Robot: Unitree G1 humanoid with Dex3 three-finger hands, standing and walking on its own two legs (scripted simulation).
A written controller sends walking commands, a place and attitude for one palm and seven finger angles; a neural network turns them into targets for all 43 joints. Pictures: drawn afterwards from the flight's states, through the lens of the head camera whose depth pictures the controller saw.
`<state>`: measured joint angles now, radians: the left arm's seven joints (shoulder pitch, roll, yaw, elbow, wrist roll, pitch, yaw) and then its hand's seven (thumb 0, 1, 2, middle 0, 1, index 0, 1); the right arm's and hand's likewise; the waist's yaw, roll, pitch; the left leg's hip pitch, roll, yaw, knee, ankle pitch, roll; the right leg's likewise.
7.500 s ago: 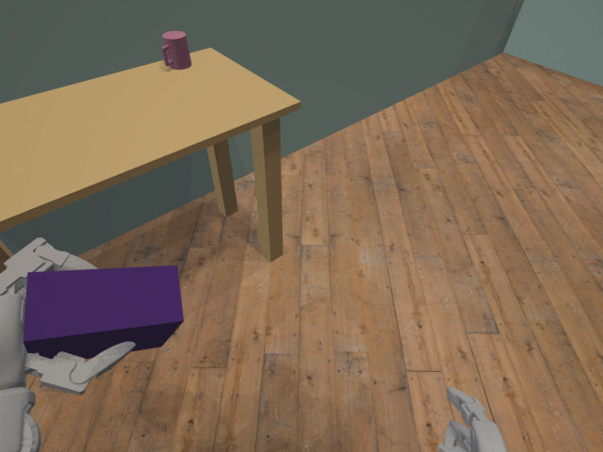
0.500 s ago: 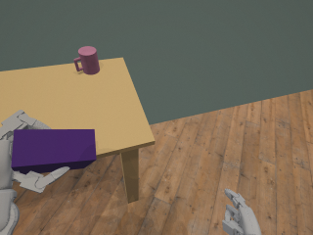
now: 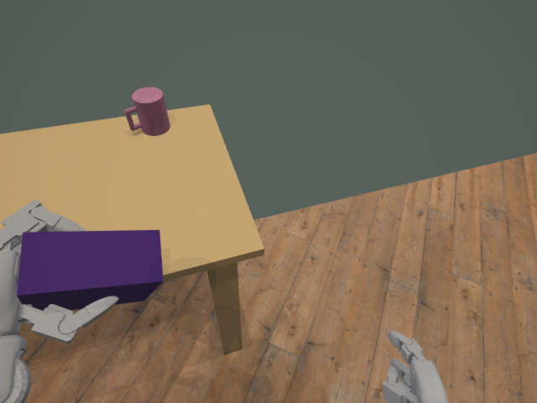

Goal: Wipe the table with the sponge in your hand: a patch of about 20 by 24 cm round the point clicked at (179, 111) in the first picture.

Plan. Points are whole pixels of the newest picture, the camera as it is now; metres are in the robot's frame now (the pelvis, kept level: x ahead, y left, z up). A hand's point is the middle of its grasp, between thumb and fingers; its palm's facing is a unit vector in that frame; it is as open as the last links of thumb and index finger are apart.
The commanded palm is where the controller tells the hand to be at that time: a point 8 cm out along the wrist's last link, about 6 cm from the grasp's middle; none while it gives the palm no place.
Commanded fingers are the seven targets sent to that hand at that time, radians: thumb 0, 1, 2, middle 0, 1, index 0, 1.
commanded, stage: look again from close up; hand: left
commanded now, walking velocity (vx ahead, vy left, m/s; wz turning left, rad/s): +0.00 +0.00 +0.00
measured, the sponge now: (114, 271) +0.23 +0.21 +0.13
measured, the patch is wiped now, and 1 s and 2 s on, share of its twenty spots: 0.00 0.00 0.00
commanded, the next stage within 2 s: shuffle to correct the standing spot in 0.20 s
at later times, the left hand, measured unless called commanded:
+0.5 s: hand (60, 283) +0.20 +0.25 +0.15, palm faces +0.38 -0.85 -0.38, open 10.0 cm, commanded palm +0.15 +0.29 +0.17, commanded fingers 0.00 0.10 1.30 -1.20 -1.60 -1.20 -1.60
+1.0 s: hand (45, 248) +0.24 +0.29 +0.14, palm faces +0.39 -0.83 -0.39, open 10.0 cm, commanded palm +0.20 +0.33 +0.17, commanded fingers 0.00 0.10 1.30 -1.20 -1.60 -1.20 -1.60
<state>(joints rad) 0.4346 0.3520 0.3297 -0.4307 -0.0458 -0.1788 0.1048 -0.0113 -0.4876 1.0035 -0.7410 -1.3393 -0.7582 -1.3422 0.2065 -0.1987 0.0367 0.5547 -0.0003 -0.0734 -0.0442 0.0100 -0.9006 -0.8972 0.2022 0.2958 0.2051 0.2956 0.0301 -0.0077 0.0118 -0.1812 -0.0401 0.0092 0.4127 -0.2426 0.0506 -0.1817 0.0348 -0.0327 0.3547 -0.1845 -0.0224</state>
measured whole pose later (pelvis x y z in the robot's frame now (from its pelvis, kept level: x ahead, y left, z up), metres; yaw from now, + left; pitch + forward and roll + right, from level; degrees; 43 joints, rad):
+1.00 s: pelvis +0.03 +0.05 -0.03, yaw -1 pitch -1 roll +0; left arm 0.47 0.38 0.39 -0.52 -0.03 -0.24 0.12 -0.01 -0.49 1.01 -0.74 -1.34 -0.76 -1.34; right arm 0.21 -0.21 -0.01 0.59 0.01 -0.05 -0.02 0.01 -0.90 -0.90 0.20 0.30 0.20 0.30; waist 0.02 -0.04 0.05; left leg -0.34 -0.03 0.04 0.74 -0.37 0.04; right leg -0.33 -0.04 0.02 0.87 -0.50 0.01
